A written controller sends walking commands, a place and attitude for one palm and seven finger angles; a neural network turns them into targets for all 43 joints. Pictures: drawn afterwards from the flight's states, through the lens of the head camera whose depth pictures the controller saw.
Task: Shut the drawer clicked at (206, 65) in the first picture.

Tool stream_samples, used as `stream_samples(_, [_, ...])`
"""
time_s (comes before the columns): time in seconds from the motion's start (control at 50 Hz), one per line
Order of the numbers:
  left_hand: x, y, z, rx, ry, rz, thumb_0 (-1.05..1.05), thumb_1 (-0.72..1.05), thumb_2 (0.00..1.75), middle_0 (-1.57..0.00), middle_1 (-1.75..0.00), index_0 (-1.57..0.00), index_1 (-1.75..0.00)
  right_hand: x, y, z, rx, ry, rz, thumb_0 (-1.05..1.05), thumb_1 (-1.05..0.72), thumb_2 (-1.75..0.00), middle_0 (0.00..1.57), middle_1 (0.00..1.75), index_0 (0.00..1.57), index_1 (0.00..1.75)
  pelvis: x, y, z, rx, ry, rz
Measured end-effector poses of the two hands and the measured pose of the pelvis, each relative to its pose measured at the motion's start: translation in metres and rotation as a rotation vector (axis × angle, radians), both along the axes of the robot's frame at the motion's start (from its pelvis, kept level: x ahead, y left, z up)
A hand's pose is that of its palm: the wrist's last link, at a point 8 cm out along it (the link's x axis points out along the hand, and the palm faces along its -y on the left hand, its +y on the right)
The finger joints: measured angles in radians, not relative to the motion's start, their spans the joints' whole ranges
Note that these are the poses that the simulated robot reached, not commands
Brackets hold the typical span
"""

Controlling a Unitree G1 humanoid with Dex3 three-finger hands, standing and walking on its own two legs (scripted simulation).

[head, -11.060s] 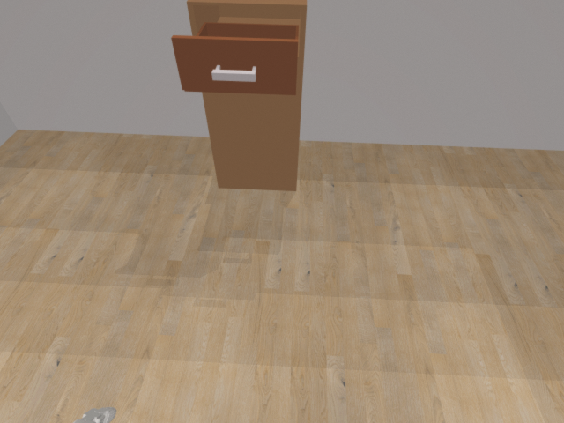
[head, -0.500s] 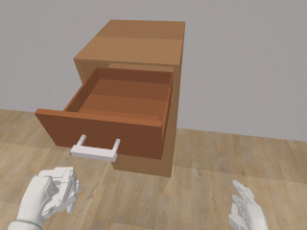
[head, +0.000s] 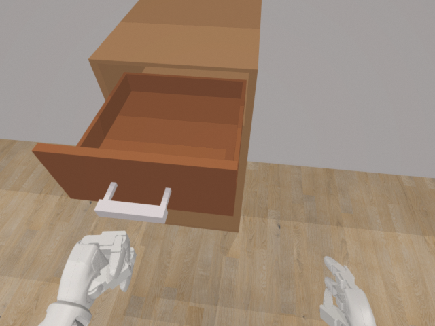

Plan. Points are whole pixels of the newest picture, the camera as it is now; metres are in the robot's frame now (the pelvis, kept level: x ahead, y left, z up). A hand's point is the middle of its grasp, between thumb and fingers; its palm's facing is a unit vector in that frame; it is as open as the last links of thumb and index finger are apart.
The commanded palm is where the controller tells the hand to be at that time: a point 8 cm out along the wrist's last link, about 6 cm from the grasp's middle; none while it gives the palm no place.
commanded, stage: bring the fist close to the handle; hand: left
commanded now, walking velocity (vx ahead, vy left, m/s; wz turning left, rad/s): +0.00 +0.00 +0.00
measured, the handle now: (135, 201) +0.33 +0.18 +0.05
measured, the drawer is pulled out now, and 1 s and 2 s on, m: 0.29 0.29 0.18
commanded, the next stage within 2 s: push the drawer shut in 0.58 s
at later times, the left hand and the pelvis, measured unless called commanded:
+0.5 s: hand (134, 261) +0.22 +0.15 +0.04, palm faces -0.08 -1.00 -0.04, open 3.3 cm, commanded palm +0.20 +0.21 +0.05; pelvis +0.00 +0.01 -0.02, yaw +0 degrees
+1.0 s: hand (141, 243) +0.25 +0.15 +0.05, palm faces -0.08 -0.99 -0.07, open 3.3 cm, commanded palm +0.23 +0.21 +0.05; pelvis +0.00 -0.01 -0.02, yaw +0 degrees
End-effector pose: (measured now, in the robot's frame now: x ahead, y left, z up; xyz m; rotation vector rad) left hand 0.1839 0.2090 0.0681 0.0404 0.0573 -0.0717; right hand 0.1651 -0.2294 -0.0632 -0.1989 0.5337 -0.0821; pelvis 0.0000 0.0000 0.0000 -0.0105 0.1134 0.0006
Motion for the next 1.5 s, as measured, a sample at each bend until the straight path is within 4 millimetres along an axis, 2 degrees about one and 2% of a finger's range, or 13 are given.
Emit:
stream_samples(0.2, [0.023,0.002,-0.021,0.006,-0.011,-0.009,0.02,0.9,0.9,-1.4,-1.6,-1.4,-1.6,-0.004,0.012,-0.017,-0.007,0.069,0.02,0.02,-0.91,-0.9,0.21,0.3,0.2,0.3,-0.003,0.008,-0.012,-0.007,0.049,0.001])
stream_samples(0.28, [0.029,0.002,-0.022,0.0,-0.012,-0.019,0.02,0.9,0.9,-1.4,-1.6,-1.4,-1.6,-0.009,0.012,-0.022,-0.001,0.097,0.002,0.02,-0.91,-0.9,0.21,0.3,0.2,0.3,-0.001,0.01,-0.014,-0.008,0.064,-0.006])
stream_samples(0.38, [0.025,0.001,-0.015,-0.001,-0.022,-0.017,0.02,0.9,0.9,-1.4,-1.6,-1.4,-1.6,-0.013,0.01,-0.022,0.008,0.108,-0.024,0.02,-0.91,-0.9,0.21,0.3,0.2,0.3,0.002,0.011,-0.013,-0.01,0.064,-0.01])
stream_samples(0.56, [0.015,-0.002,-0.023,0.006,0.008,-0.005,0.02,0.9,0.9,-1.4,-1.6,-1.4,-1.6,-0.009,0.005,-0.021,-0.006,0.102,-0.015,0.02,-0.91,-0.9,0.21,0.3,0.2,0.3,-0.001,0.009,-0.017,-0.011,0.066,-0.005])
stream_samples(0.74, [0.019,-0.007,-0.016,0.017,-0.039,-0.005,0.02,0.9,0.9,-1.4,-1.6,-1.4,-1.6,-0.007,0.002,-0.023,0.004,0.095,-0.008,0.02,-0.91,-0.9,0.21,0.3,0.2,0.3,-0.002,0.002,-0.018,-0.009,0.068,-0.001])
stream_samples(0.84, [0.029,-0.008,-0.023,0.028,-0.012,-0.011,0.02,0.9,0.9,-1.4,-1.6,-1.4,-1.6,-0.009,-0.003,-0.025,0.0,0.107,-0.008,0.02,-0.91,-0.9,0.21,0.3,0.2,0.3,-0.003,-0.003,-0.019,-0.008,0.068,0.002])
stream_samples(0.94, [0.044,-0.007,-0.018,0.027,-0.039,-0.008,0.02,0.9,0.9,-1.4,-1.6,-1.4,-1.6,-0.013,-0.01,-0.027,-0.005,0.125,-0.018,0.02,-0.91,-0.9,0.21,0.3,0.2,0.3,-0.002,-0.007,-0.018,-0.005,0.07,0.001])
stream_samples(1.14, [0.054,-0.003,-0.02,0.027,-0.031,-0.009,-0.01,0.84,0.92,-1.4,-1.6,-1.4,-1.6,-0.02,-0.021,-0.03,-0.017,0.164,-0.026,0.02,-0.91,-0.9,0.21,0.3,0.2,0.3,-0.003,-0.01,-0.014,-0.002,0.065,0.006])
stream_samples(1.3, [0.067,-0.002,-0.021,0.024,-0.042,-0.014,-0.02,0.82,0.92,-1.4,-1.6,-1.4,-1.6,-0.023,-0.021,-0.031,-0.019,0.173,-0.024,0.02,-0.91,-0.9,0.2,0.3,0.2,0.3,-0.009,-0.011,-0.014,0.001,0.063,0.009])
stream_samples(1.5, [0.098,-0.004,-0.021,0.017,-0.042,-0.023,-0.02,0.81,0.93,-1.4,-1.6,-1.4,-1.6,-0.033,-0.016,-0.035,-0.015,0.203,-0.031,0.01,-0.91,-0.9,0.21,0.3,0.2,0.3,-0.016,-0.007,-0.013,0.0,0.062,0.009])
